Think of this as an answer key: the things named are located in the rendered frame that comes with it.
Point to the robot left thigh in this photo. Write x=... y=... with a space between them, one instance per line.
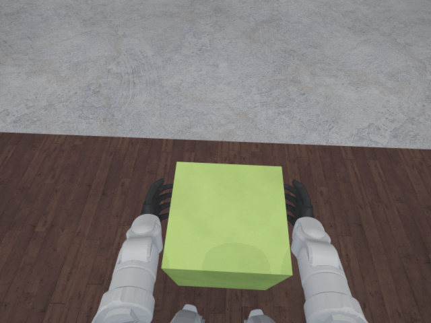
x=187 y=316

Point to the robot right forearm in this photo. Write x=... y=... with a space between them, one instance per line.
x=327 y=294

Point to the robot right hand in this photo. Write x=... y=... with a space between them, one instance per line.
x=302 y=202

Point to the robot left shin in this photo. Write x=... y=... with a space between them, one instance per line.
x=190 y=307

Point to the robot left hand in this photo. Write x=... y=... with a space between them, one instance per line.
x=152 y=199

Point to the carton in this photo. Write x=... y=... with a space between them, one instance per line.
x=227 y=227

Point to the robot left forearm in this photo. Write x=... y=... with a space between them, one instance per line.
x=130 y=295

